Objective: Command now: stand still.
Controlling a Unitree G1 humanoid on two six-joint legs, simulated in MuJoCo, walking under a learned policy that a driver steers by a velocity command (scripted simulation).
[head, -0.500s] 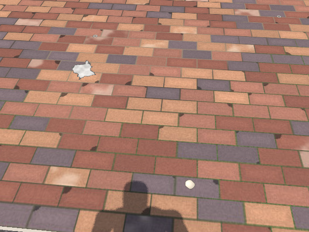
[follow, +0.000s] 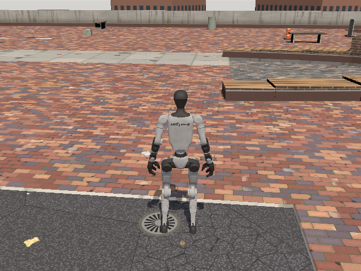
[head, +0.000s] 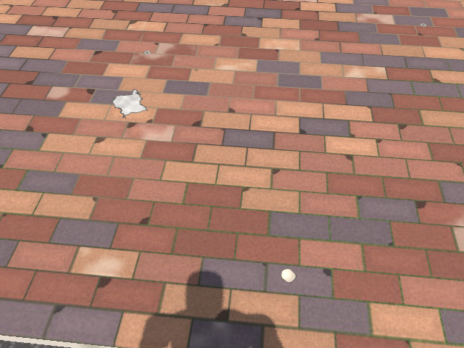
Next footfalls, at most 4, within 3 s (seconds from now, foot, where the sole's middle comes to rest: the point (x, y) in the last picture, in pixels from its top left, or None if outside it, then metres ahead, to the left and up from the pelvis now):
0.64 right None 0.33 -0.10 -0.78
1.16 left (188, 293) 0.66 0.16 -0.73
1.70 right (252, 219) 0.93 -0.04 -0.73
2.22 left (149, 184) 1.09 0.32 -0.73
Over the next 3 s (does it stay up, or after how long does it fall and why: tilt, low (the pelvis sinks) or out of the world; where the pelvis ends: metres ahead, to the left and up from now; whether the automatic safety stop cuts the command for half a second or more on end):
stays up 1.40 0.28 0.05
